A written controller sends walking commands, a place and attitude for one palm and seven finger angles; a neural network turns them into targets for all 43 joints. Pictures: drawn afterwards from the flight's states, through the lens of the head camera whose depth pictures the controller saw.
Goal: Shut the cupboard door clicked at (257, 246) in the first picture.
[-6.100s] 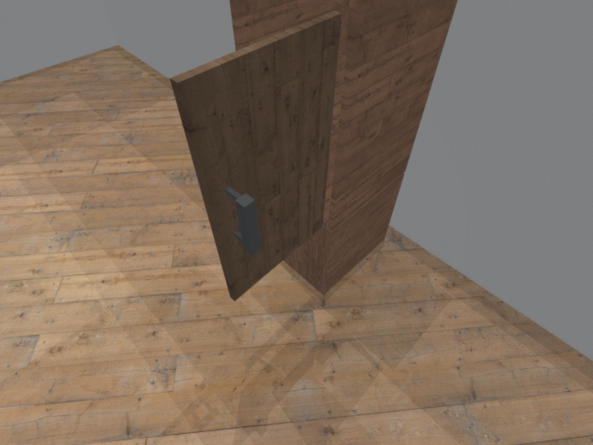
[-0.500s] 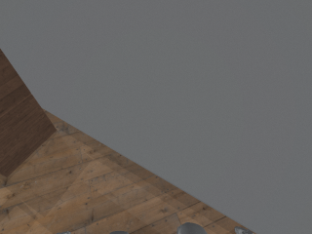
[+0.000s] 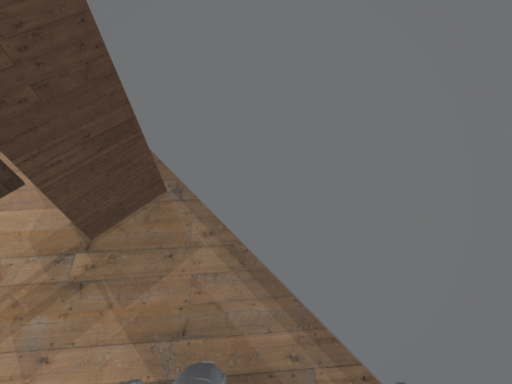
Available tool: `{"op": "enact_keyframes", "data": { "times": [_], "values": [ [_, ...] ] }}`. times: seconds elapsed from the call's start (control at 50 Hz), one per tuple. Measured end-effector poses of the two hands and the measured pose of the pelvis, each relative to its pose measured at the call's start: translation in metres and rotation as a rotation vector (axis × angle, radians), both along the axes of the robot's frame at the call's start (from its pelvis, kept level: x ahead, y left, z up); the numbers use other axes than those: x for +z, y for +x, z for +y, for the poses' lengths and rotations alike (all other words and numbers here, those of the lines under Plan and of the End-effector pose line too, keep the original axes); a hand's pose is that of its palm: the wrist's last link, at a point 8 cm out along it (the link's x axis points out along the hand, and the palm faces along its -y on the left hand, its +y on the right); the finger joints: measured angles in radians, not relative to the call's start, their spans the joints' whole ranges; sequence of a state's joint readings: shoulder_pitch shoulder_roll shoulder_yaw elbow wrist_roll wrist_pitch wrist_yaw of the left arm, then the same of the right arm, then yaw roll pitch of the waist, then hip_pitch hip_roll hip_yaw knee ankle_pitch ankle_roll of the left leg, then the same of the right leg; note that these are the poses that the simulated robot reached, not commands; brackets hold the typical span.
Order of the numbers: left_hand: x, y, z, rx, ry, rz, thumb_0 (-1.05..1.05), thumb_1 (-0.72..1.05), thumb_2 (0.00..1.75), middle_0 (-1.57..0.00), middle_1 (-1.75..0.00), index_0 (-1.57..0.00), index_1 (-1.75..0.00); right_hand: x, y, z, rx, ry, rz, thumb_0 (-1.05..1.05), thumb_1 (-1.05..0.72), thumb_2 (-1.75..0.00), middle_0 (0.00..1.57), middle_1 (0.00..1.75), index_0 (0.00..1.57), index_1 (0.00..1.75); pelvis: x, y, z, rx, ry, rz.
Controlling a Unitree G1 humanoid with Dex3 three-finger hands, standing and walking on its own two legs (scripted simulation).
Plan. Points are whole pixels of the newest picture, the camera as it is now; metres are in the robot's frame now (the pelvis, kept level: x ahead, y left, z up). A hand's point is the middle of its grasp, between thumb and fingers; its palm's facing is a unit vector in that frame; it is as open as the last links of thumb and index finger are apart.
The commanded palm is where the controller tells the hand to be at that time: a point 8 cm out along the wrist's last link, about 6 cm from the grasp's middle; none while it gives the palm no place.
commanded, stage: turn to face it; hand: left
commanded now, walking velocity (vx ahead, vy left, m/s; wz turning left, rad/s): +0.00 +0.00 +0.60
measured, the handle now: out of the picture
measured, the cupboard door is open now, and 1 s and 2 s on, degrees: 92 92 92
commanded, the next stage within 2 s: take the last steps up to it in 1.30 s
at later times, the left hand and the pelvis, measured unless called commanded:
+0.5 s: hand out of the picture +0.05 +0.20 -0.15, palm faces +0.29 -0.90 -0.31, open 7.4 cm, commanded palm none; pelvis +0.01 -0.03 -0.01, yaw +17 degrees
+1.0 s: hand out of the picture -0.05 +0.19 -0.17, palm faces +0.58 -0.77 -0.26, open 7.4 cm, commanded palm none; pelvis +0.01 -0.03 +0.00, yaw +34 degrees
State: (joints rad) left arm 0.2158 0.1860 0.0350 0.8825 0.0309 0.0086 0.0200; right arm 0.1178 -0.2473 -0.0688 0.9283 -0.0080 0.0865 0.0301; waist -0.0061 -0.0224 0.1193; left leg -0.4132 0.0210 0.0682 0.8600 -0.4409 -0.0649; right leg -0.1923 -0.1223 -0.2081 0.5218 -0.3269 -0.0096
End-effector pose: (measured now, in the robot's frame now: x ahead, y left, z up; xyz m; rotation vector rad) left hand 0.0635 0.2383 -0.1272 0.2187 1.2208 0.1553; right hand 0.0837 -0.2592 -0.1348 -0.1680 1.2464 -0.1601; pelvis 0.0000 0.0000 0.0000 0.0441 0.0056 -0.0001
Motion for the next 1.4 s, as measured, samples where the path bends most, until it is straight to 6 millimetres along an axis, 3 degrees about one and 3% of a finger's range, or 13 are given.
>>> {"op": "enact_keyframes", "data": {
  "times": [0.14,0.22,0.32,0.44,0.5,0.58,0.72,0.82,0.88,0.98,1.08,1.2,1.4],
  "values": [
    [-0.031,-0.046,0.032,0.147,-0.017,0.074,0.01,0.91,0.9,-0.21,-0.3,-0.2,-0.3,0.004,0.061,0.027,0.158,-0.05,-0.118,0.01,-0.91,-0.9,0.2,0.3,0.2,0.3,-0.019,0.003,0.013,0.094,-0.021,0.0],
    [-0.024,-0.049,0.042,0.203,0.003,0.07,0.01,0.91,0.9,-0.2,-0.3,-0.2,-0.3,0.012,0.066,0.033,0.206,-0.064,-0.118,0.01,-0.91,-0.9,0.2,0.3,0.2,0.3,-0.011,0.002,0.011,0.137,-0.031,-0.001],
    [-0.007,-0.039,0.041,0.232,0.027,0.0,0.01,0.91,0.9,-0.2,-0.3,-0.2,-0.29,0.01,0.063,0.03,0.238,-0.045,-0.079,0.01,-0.9,-0.9,0.21,0.3,0.2,0.3,-0.004,0.005,0.001,0.18,-0.043,-0.002],
    [0.003,-0.029,0.021,0.255,0.074,-0.082,0.01,0.91,0.9,-0.2,-0.3,-0.2,-0.3,-0.011,0.066,0.008,0.259,-0.003,-0.036,0.01,-0.9,-0.9,0.21,0.3,0.21,0.3,-0.013,0.012,-0.026,0.252,-0.031,0.002],
    [0.007,-0.037,0.004,0.28,0.084,-0.092,0.0,0.91,0.9,-0.2,-0.3,-0.2,-0.3,-0.017,0.073,-0.002,0.282,0.002,-0.013,0.01,-0.9,-0.9,0.21,0.3,0.2,0.3,-0.013,0.011,-0.035,0.295,-0.029,-0.012],
    [0.01,-0.055,-0.016,0.334,0.058,-0.063,0.0,0.91,0.9,-0.2,-0.3,-0.2,-0.3,-0.01,0.085,-0.005,0.32,0.005,-0.001,0.01,-0.91,-0.9,0.2,0.3,0.2,0.3,-0.005,0.013,-0.04,0.351,-0.013,-0.022],
    [-0.005,-0.091,-0.034,0.45,-0.013,-0.03,0.01,0.91,0.9,-0.2,-0.3,-0.2,-0.3,0.004,0.112,0.019,0.443,-0.011,-0.005,0.01,-0.91,-0.9,0.2,0.3,0.2,0.3,-0.002,0.013,-0.04,0.452,-0.008,-0.012],
    [-0.031,-0.131,-0.026,0.557,-0.047,0.013,0.01,0.9,0.9,-0.21,-0.3,-0.2,-0.3,0.004,0.135,0.053,0.551,-0.038,-0.076,0.01,-0.91,-0.9,0.2,0.3,0.2,0.3,-0.017,0.008,-0.027,0.523,-0.032,-0.005],
    [-0.032,-0.147,-0.02,0.601,-0.04,0.057,0.01,0.91,0.9,-0.2,-0.3,-0.2,-0.3,0.009,0.138,0.064,0.593,-0.049,-0.09,0.01,-0.91,-0.9,0.2,0.3,0.2,0.3,-0.014,0.007,-0.027,0.551,-0.036,-0.004],
    [-0.016,-0.15,-0.014,0.648,-0.01,0.036,0.01,0.91,0.9,-0.2,-0.3,-0.2,-0.29,0.013,0.137,0.069,0.639,-0.05,-0.058,0.01,-0.9,-0.9,0.21,0.3,0.2,0.3,-0.004,0.01,-0.031,0.594,-0.049,-0.002],
    [-0.003,-0.139,-0.018,0.666,0.03,-0.005,0.01,0.91,0.9,-0.2,-0.3,-0.19,-0.29,0.003,0.141,0.062,0.66,-0.025,-0.022,0.01,-0.9,-0.9,0.21,0.3,0.21,0.3,-0.003,0.019,-0.042,0.636,-0.05,-0.006],
    [0.004,-0.13,-0.046,0.69,0.077,-0.048,0.0,0.91,0.9,-0.2,-0.3,-0.2,-0.29,-0.019,0.158,0.048,0.681,0.01,0.014,0.01,-0.9,-0.9,0.21,0.3,0.2,0.3,-0.011,0.032,-0.061,0.696,-0.025,-0.016],
    [-0.002,-0.161,-0.108,0.805,-0.028,0.014,0.0,0.91,0.9,-0.2,-0.3,-0.2,-0.3,0.0,0.179,0.064,0.765,-0.006,0.013,0.01,-0.91,-0.9,0.2,0.3,0.2,0.3,0.002,0.034,-0.065,0.771,-0.006,-0.024]
  ]
}}
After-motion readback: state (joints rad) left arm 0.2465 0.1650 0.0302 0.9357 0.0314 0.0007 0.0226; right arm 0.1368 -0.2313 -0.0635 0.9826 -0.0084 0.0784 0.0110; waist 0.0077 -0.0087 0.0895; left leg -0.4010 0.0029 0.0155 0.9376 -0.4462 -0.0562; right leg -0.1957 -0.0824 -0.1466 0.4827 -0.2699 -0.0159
